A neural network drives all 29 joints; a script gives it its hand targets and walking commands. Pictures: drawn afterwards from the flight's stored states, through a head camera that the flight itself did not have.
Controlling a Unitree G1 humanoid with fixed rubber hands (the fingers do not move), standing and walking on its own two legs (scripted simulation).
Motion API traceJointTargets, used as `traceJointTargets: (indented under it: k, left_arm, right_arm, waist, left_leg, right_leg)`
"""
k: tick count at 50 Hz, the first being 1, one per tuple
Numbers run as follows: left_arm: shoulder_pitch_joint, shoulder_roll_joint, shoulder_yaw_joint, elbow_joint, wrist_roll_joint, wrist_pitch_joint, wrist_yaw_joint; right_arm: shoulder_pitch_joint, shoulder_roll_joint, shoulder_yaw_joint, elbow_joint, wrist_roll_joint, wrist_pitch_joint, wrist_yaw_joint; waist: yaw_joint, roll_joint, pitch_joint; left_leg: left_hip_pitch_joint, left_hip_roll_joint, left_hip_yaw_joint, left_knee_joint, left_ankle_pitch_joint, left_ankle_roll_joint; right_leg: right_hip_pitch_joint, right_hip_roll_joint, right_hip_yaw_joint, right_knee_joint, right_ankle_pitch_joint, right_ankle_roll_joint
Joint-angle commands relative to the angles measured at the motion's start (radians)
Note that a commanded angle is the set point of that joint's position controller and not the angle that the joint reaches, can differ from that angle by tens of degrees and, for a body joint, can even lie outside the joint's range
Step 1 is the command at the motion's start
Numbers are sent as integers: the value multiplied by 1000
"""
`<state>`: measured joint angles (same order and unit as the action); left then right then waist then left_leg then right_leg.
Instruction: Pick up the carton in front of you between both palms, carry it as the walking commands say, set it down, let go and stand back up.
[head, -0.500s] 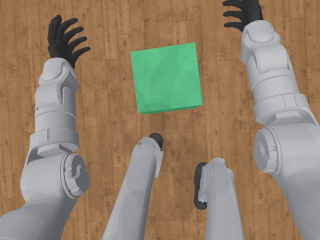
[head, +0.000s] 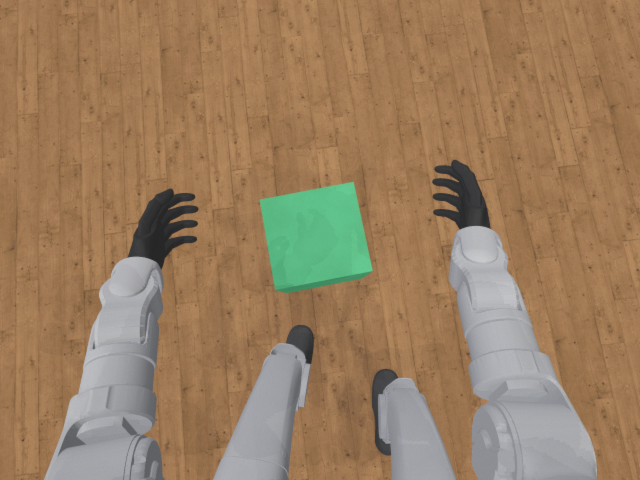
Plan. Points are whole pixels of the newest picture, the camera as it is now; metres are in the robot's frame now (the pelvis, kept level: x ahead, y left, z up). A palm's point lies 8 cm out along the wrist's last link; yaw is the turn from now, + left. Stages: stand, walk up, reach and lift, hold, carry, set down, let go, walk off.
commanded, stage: let go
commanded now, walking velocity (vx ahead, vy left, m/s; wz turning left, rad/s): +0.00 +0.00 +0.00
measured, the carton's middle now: (316, 243) +0.44 +0.10 -0.57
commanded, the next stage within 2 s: stand in 1.10 s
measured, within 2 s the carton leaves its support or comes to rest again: neither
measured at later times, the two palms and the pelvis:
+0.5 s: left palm (123, 375) +0.21 +0.23 +0.01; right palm (595, 344) +0.30 -0.21 -0.01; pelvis +0.06 -0.02 +0.07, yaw +4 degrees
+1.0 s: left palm (134, 362) +0.22 +0.22 +0.01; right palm out of the picture +0.25 -0.25 +0.01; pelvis +0.08 -0.04 +0.08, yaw +4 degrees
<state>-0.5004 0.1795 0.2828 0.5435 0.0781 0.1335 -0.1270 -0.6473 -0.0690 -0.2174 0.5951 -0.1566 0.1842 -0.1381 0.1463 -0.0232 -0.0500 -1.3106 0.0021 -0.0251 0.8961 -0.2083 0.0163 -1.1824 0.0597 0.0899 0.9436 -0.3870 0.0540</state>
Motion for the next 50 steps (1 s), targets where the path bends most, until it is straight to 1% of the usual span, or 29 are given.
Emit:
traceJointTargets:
  k: [1,3,5,8,11,14,16,19,25,29,34,41,42,43,44,47,50]
  left_arm:
    - [38,143,-32,-134,-16,-39,-14]
    - [113,137,-74,-141,-37,-54,-15]
    - [194,128,-113,-151,-58,-67,-11]
    - [318,110,-159,-173,-79,-86,3]
    - [429,99,-194,-211,-92,-101,22]
    - [533,91,-225,-257,-99,-111,43]
    - [590,90,-238,-275,-99,-116,54]
    - [642,96,-249,-283,-99,-121,64]
    - [685,122,-235,-253,-102,-117,61]
    - [710,142,-218,-224,-97,-102,57]
    - [736,149,-200,-202,-80,-78,57]
    - [721,159,-187,-200,-62,-49,57]
    - [699,188,-172,-230,-38,-2,81]
    - [720,183,-183,-214,-44,9,92]
    - [720,179,-187,-218,-49,12,98]
    - [713,171,-197,-218,-57,18,105]
    - [711,161,-207,-231,-60,29,110]
  right_arm:
    - [-68,-36,6,-175,-2,-45,-14]
    - [15,-36,15,-165,11,-67,-5]
    - [101,-47,24,-146,26,-93,10]
    - [227,-72,31,-124,40,-124,33]
    - [347,-95,37,-110,49,-149,54]
    - [455,-117,45,-111,61,-171,73]
    - [514,-132,52,-117,69,-183,84]
    - [584,-144,71,-126,77,-196,100]
    - [697,-155,117,-160,96,-193,129]
    - [772,-174,139,-194,118,-176,148]
    - [817,-189,171,-236,151,-150,172]
    - [807,-202,183,-265,168,-118,190]
    - [859,-191,191,-189,178,-145,169]
    - [846,-197,190,-210,177,-151,158]
    - [844,-201,193,-208,178,-152,152]
    - [838,-210,187,-201,173,-151,143]
    - [847,-216,171,-194,165,-141,143]
  waist:
    - [31,5,-694]
    - [18,26,-627]
    - [7,49,-580]
    - [-10,77,-520]
    - [-24,92,-458]
    - [-35,102,-396]
    - [-45,99,-346]
    - [-62,76,-260]
    - [-106,-18,-121]
    - [-126,-53,-56]
    - [-126,-43,2]
    - [-120,-31,56]
    - [-119,-9,9]
    - [-131,-39,2]
    - [-129,-46,2]
    - [-128,-51,9]
    - [-134,-33,17]
  left_leg:
    - [902,-30,45,-85,236,-29]
    - [962,-25,15,-123,205,-29]
    - [1033,-18,-15,-154,199,-33]
    - [1130,-8,-44,-192,224,-41]
    - [1206,-3,-53,-226,285,-46]
    - [1282,-1,-55,-260,365,-51]
    - [1314,-3,-51,-288,402,-56]
    - [1319,-12,-34,-335,400,-60]
    - [1309,-43,9,-408,330,-51]
    - [1343,-65,29,-435,314,-46]
    - [1364,-83,38,-450,296,-38]
    - [1377,-92,46,-449,256,-29]
    - [1311,-108,47,-427,229,-35]
    - [1290,-111,49,-423,219,-29]
    - [1272,-112,49,-421,216,-28]
    - [1261,-109,48,-417,230,-31]
    - [1282,-101,45,-424,246,-35]
  right_leg:
    - [166,48,-119,-191,16,-3]
    - [178,42,-115,-218,-2,-10]
    - [191,38,-113,-238,-7,-20]
    - [236,36,-112,-268,-3,-35]
    - [309,35,-114,-308,18,-48]
    - [395,33,-112,-361,56,-56]
    - [458,28,-110,-403,84,-57]
    - [568,17,-102,-461,130,-55]
    - [778,-16,-73,-553,251,-36]
    - [837,-38,-56,-592,341,-23]
    - [874,-59,-35,-614,429,-15]
    - [880,-67,-25,-626,438,-8]
    - [951,-69,-29,-575,581,1]
    - [963,-71,-23,-557,630,7]
    - [963,-71,-23,-550,642,10]
    - [945,-61,-29,-547,620,8]
    - [930,-45,-44,-553,559,-4]
